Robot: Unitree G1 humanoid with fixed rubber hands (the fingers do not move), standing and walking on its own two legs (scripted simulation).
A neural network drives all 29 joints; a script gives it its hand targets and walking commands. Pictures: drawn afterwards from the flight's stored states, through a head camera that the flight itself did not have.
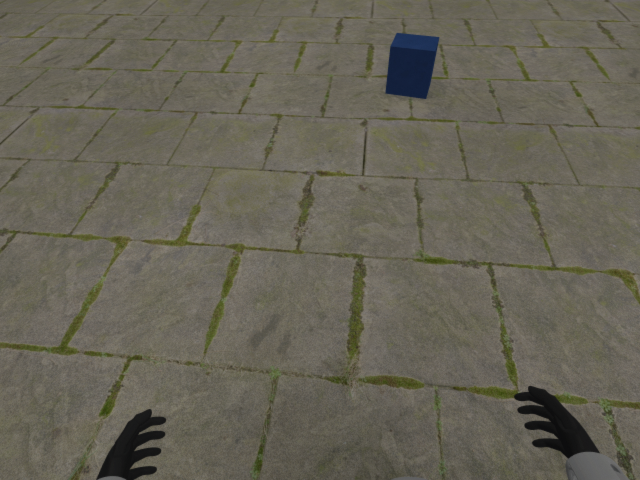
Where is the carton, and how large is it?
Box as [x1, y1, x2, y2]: [385, 33, 438, 98]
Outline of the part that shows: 397,33 390,46 385,93 425,98 430,82 438,37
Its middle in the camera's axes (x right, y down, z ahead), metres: +0.54 -1.01 +2.31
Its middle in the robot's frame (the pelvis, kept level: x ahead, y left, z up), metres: +2.32 -0.55 -0.61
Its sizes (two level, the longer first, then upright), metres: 0.248 0.193 0.283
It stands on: the floor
